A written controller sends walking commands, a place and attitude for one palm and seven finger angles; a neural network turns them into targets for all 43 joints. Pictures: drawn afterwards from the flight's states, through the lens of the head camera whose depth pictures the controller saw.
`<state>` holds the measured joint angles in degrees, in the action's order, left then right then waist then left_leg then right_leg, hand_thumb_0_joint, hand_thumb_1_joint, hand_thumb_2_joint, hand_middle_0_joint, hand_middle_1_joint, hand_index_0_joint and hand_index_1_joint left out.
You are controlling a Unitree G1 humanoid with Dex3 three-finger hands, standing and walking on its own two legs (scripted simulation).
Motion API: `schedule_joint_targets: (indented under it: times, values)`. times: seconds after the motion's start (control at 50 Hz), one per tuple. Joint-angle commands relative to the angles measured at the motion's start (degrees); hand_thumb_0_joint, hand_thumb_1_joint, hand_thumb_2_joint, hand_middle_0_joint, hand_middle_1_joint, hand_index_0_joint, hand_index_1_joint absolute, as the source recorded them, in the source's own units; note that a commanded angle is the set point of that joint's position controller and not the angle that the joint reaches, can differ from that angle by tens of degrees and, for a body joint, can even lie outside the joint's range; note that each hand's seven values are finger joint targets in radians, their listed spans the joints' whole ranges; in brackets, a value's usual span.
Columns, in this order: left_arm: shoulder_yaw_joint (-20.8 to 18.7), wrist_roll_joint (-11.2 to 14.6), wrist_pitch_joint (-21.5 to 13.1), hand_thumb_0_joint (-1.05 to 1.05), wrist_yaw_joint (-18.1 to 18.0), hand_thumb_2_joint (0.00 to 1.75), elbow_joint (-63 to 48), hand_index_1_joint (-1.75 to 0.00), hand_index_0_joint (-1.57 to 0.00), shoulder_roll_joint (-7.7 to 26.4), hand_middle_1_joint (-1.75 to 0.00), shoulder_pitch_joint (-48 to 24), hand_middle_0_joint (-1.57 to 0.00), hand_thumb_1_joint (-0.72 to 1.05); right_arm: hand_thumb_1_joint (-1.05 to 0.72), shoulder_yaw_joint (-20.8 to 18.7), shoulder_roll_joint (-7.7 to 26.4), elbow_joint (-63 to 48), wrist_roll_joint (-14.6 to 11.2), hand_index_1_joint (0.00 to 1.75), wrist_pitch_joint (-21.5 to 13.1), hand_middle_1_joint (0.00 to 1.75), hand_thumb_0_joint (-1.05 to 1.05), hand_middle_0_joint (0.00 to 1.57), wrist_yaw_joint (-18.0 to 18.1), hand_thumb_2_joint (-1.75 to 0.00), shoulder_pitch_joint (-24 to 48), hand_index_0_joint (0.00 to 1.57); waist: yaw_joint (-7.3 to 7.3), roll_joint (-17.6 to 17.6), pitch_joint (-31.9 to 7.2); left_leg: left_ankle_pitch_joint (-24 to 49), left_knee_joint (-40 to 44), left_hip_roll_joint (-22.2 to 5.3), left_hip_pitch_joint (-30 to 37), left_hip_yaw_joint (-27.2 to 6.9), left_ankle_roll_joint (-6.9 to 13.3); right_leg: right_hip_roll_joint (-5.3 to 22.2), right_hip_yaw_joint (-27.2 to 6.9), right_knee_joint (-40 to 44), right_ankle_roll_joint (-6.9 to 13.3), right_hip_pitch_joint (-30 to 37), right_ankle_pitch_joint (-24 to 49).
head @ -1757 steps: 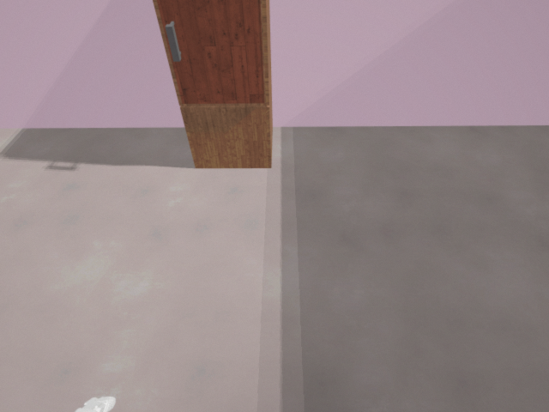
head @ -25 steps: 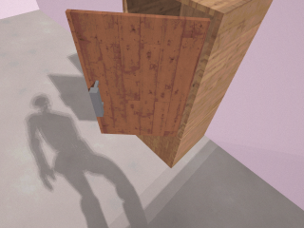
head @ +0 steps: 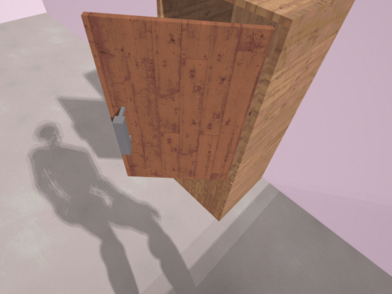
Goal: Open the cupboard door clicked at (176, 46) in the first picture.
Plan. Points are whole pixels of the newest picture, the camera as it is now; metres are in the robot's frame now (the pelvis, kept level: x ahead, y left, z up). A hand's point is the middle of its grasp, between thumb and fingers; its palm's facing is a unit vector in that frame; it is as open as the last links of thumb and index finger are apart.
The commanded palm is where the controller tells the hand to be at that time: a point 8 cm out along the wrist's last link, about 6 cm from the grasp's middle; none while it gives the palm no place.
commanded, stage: come to a stop and stand still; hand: left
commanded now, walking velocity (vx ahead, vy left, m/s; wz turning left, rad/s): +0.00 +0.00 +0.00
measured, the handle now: (124, 130) +0.53 +0.24 -0.04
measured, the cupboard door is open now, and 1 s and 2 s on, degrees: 44 44 44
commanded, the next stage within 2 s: look again from close up in 0.32 s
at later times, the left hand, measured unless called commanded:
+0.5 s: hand out of the picture +0.05 +0.25 -0.14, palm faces -0.01 -0.94 -0.35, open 7.4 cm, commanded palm none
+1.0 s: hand out of the picture +0.10 +0.21 -0.12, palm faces -0.05 -0.93 -0.35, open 7.4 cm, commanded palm +0.09 +0.26 -0.06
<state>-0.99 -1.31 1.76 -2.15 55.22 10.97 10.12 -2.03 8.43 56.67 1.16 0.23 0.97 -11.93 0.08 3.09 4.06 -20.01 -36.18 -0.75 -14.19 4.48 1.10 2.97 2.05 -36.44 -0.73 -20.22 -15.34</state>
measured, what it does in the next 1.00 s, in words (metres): stands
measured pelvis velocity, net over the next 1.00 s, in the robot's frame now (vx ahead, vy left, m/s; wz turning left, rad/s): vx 0.00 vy -0.02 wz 0.00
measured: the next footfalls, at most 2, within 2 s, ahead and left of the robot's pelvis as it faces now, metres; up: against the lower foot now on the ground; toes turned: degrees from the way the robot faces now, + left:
none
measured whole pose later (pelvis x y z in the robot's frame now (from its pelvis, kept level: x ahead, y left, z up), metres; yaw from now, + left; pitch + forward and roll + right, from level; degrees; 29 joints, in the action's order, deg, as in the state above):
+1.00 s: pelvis +0.00 -0.02 +0.02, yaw +0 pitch -2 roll +1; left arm 0.8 -1.0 -1.2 -0.4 60.9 17.6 6.3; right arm -1.0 19.3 63.6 1.2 -0.8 -0.8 -10.0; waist -1.3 -1.5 2.1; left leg -12.5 -20.7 -1.3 -5.8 3.9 -0.8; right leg 1.7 3.1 -22.8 0.6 -12.5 -8.2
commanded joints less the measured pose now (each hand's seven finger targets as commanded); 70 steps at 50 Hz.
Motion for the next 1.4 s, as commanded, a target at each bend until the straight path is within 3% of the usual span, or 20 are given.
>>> schedule_joint_targets:
  times: [0.0, 0.08, 0.16, 0.3, 0.44, 0.7, 0.96, 0.98, 1.0, 1.02, 1.04, 1.06, 1.08, 1.12, 1.16, 1.22, 1.26, 1.3, 1.34, 1.38]
  values:
    - [-1.17, -0.53, -1.10, 0.00, -0.10, 0.90, -6.05, -0.30, -0.20, 7.60, -0.30, 7.60, -0.20, 0.90, -0.90, -1.92, 9.44, -10.50, 0.47, 0.30, -0.33, 0.30, 0.00, 0.20, 0.11, -0.90, 1.95, 0.20, 0.47, -10.67, -5.25, -0.42, 9.38, -5.08, -8.89, -7.27, 1.25, 1.46, -3.29, 3.26, 2.84, 5.39, -0.71]
    - [-0.68, -0.38, -1.62, 0.00, 0.21, 0.90, -6.90, -0.30, -0.20, 7.04, -0.30, 5.89, -0.20, 0.90, -0.90, -2.07, 10.54, -10.85, 0.32, 0.30, -0.88, 0.30, 0.00, 0.20, 0.16, -0.90, -2.16, 0.20, -1.16, -5.12, -1.23, 5.61, 11.98, -6.44, -6.14, -8.73, 2.19, 0.18, -1.95, 3.60, 1.95, 1.25, 2.60]
    - [-1.06, -0.12, -2.13, 0.00, 0.39, 0.90, -6.32, -0.30, -0.20, 9.02, -0.30, 6.71, -0.20, 0.90, -0.90, -2.36, 13.30, -10.46, 0.14, 0.30, -1.77, 0.30, 0.00, 0.20, 0.39, -0.90, -1.22, 0.20, -0.56, -7.21, -2.51, 17.44, 11.88, -6.73, -1.85, -7.95, 2.43, 0.27, -2.11, 3.92, 2.00, 3.43, 7.58]
    - [-1.80, 0.09, -2.80, 0.00, 0.70, 0.90, -4.93, -0.30, -0.20, 13.01, -0.30, 4.96, -0.20, 0.90, -0.90, -2.71, 16.62, -8.30, 0.01, 0.30, -2.13, 0.30, 0.00, 0.20, 0.19, -0.90, 0.84, 0.20, -0.65, -2.15, -3.49, 13.14, 13.53, -5.90, 0.41, -7.33, 2.42, 2.24, -4.17, 7.05, 2.60, 5.96, 10.23]
    - [-1.89, 0.16, -3.23, 0.00, 0.99, 0.90, -3.38, -0.30, -0.20, 16.18, -0.30, 1.27, -0.20, 0.90, -0.90, -2.32, 18.88, -5.47, -0.01, 0.30, -2.29, 0.30, 0.00, 0.20, -0.39, -0.90, 3.00, 0.20, -0.47, -2.45, -2.99, 4.98, 17.67, -5.78, -0.13, -8.01, 2.17, 3.46, -4.92, 11.27, 2.66, 7.62, 5.48]
    - [-1.13, 0.55, -3.85, 0.00, 1.25, 0.90, 0.26, -0.30, -0.20, 19.22, -0.30, -3.89, -0.20, 0.90, -0.90, -1.13, 21.21, 0.41, -0.06, 0.30, -2.27, 0.30, 0.00, 0.20, -0.95, -0.90, 3.58, 0.20, -0.74, -1.55, -5.05, 7.19, 19.03, -5.52, 3.03, -6.80, 0.77, 5.57, -6.98, 16.65, 2.79, 9.99, 4.73]
    - [-1.05, 0.58, -4.16, 0.00, 1.09, 0.90, 2.14, -0.30, -0.20, 19.03, -0.30, -5.43, -0.20, 0.90, -0.90, -0.53, 20.73, 3.65, -0.14, 0.30, -2.02, 0.30, 0.00, 0.20, -0.90, -0.90, 3.30, 0.20, -0.77, -1.01, -5.04, 9.39, 19.73, -5.81, 4.48, -6.14, 0.00, 5.80, -7.36, 19.66, 2.72, 12.02, 6.79]
    - [-0.61, 1.13, -4.15, 0.00, -0.98, 0.90, 3.68, -0.30, -0.20, 12.45, -0.30, 3.27, -0.20, 0.90, -0.90, 0.04, 15.13, 0.76, -0.96, 0.30, -2.56, 0.30, 0.00, 0.20, -0.95, -0.90, 0.88, 0.20, 0.17, -0.32, -8.80, 8.68, 10.50, -8.15, 2.99, -2.39, -1.18, 7.73, -6.38, 13.82, 1.16, 15.04, 21.03]
    - [-25.45, 8.46, -16.30, 0.00, 1.13, 0.89, -62.20, -0.32, -0.20, 33.09, -0.32, -32.28, -0.20, 0.88, -0.90, -2.47, 17.10, -17.82, -2.66, 0.30, -8.62, 0.30, 0.00, 0.20, 1.02, -0.90, 2.85, 0.20, -0.91, -3.45, -24.09, 17.59, 16.47, 2.80, 5.36, -4.36, -0.82, 0.10, -2.37, 12.25, 3.48, 18.71, 18.65]
    - [-20.62, 6.94, -14.95, 0.00, 2.15, 0.88, -41.15, -0.33, -0.20, 25.00, -0.33, -1.22, -0.20, 0.85, -0.90, -2.95, 16.75, -18.79, -2.25, 0.30, -12.32, 0.30, 0.00, 0.20, 2.53, -0.90, 8.43, 0.20, 5.09, -10.69, -16.85, 17.51, 14.63, 2.82, 1.85, -0.82, -0.15, -1.05, -0.25, 10.17, 4.99, 15.57, 11.09]
    - [-16.36, 11.92, -14.34, 0.00, 3.45, 0.87, -38.51, -0.34, -0.21, 13.37, -0.34, 6.67, -0.21, 0.83, -0.90, -2.20, 14.35, -19.74, -3.17, 0.30, -14.31, 0.30, 0.00, 0.20, 2.17, -0.90, 7.80, 0.20, 1.85, -15.87, -7.73, 12.66, 14.16, 2.65, -0.74, -2.17, -1.74, -0.41, 1.66, 11.83, 4.34, 10.42, 5.63]
    - [-17.61, 12.89, -17.00, 0.00, 4.97, 0.86, -34.67, -0.36, -0.21, 11.71, -0.36, 6.68, -0.21, 0.81, -0.90, -2.60, 13.47, -18.15, -3.44, 0.30, -15.25, 0.30, 0.00, 0.20, 2.02, -0.90, 3.43, 0.20, 0.34, -6.59, -3.81, 9.05, 11.82, 2.02, -3.20, -2.30, -1.55, -0.99, 2.56, 10.56, 2.66, 4.71, 2.22]
    - [-18.36, 15.36, -21.41, 0.00, 6.85, 0.85, -35.19, -0.37, -0.21, 10.64, -0.37, 6.34, -0.21, 0.78, -0.90, -3.38, 14.57, -20.53, -2.74, 0.30, -16.48, 0.30, 0.00, 0.20, 2.03, -0.90, 4.86, 0.20, 0.40, -0.34, 0.57, 3.04, 7.85, 2.49, -9.50, -3.13, -1.26, -0.89, 2.34, 8.89, 1.88, -1.52, -4.45]
    - [-19.37, 18.40, -30.51, 0.00, 12.45, 0.83, -28.55, -0.40, -0.21, 8.16, -0.40, 9.72, -0.21, 0.74, -0.90, -3.62, 14.45, -21.82, -2.29, 0.30, -18.48, 0.30, 0.00, 0.20, 1.71, -0.90, 4.23, 0.20, 0.57, 8.26, -0.24, -4.95, -1.29, 3.06, -20.30, -2.75, -0.99, -0.47, 0.29, 3.03, 1.02, -11.81, -17.92]
    - [-20.93, 20.29, -40.26, 0.00, 19.02, 0.81, -32.53, -0.43, -0.22, 9.38, -0.43, 7.69, -0.22, 0.69, -0.90, -3.82, 14.58, -24.54, -1.97, 0.30, -20.99, 0.30, 0.00, 0.20, 0.92, -0.90, 3.77, 0.20, 2.05, 3.23, -9.57, -6.01, -10.47, 3.62, -25.79, -2.55, -1.31, 0.35, -2.70, -5.39, 1.68, -15.44, -20.63]
    - [-19.76, 23.09, -49.35, 0.00, 28.35, 0.78, -36.58, -0.48, -0.22, 10.02, -0.48, 3.63, -0.22, 0.62, -0.90, -3.44, 14.33, -27.55, -2.12, 0.30, -24.77, 0.30, 0.00, 0.20, 0.65, -0.90, 4.05, 0.20, 1.31, 0.76, -18.99, -7.17, -22.74, 3.11, -35.72, -3.11, -0.92, 0.27, -7.03, -15.04, 1.74, -21.20, -21.34]
    - [-21.09, 26.25, -49.24, 0.00, 35.85, 0.76, -38.10, -0.51, -0.22, 13.78, -0.51, 1.20, -0.22, 0.57, -0.90, -3.10, 15.43, -30.05, -2.97, 0.30, -25.81, 0.30, 0.00, 0.20, 0.80, -0.90, 3.14, 0.20, 0.57, 0.91, -22.21, -9.35, -28.30, 2.57, -41.55, -3.25, -0.67, 0.56, -10.61, -17.36, 2.11, -22.07, -25.39]
    - [-23.79, 29.18, -44.15, 0.00, 39.81, 0.74, -42.71, -0.54, -0.23, 16.75, -0.54, 1.76, -0.23, 0.53, -0.90, -2.91, 15.72, -32.96, -3.88, 0.30, -25.39, 0.30, 0.00, 0.20, 2.00, -0.90, 3.03, 0.20, 1.44, 2.14, -25.16, -8.05, -30.58, 2.30, -44.08, -2.93, 0.35, 0.62, -12.64, -16.65, 1.76, -18.64, -24.79]
    - [-26.24, 30.58, -38.20, 0.00, 40.17, 0.72, -49.44, -0.57, -0.23, 19.72, -0.57, -0.04, -0.23, 0.48, -0.90, -2.79, 15.98, -33.93, -4.24, 0.30, -24.15, 0.30, 0.00, 0.20, 3.13, -0.90, 2.84, 0.20, 2.09, -1.43, -26.86, -5.09, -30.64, 1.65, -42.26, -3.30, 0.87, -0.33, -11.60, -17.86, 1.73, -17.36, -20.76]
    - [-25.73, 29.03, -33.29, 0.00, 37.40, 0.70, -57.32, -0.60, -0.23, 18.35, -0.60, 1.63, -0.23, 0.43, -0.90, -2.61, 14.90, -34.10, -4.05, 0.30, -22.84, 0.30, 0.00, 0.20, 3.53, -0.90, 2.99, 0.20, 2.35, -5.64, -29.21, 1.20, -28.57, 1.52, -38.03, -4.46, 1.11, -1.73, -7.33, -20.89, 1.71, -16.62, -9.35]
